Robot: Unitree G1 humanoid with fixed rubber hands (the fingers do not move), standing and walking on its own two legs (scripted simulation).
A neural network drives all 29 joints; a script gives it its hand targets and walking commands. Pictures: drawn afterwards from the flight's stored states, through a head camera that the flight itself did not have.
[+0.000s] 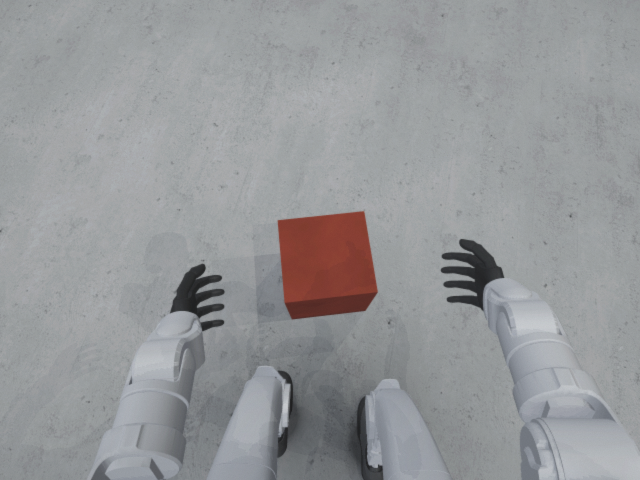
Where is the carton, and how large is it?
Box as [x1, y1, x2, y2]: [278, 211, 377, 318]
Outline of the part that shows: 363,211 278,220 284,301 292,318 365,310 377,292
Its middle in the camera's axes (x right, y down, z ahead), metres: +0.01 +0.08 +1.02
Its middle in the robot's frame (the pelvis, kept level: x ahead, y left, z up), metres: +0.51 +0.02 -0.57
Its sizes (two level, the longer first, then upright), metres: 0.210 0.200 0.250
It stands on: the floor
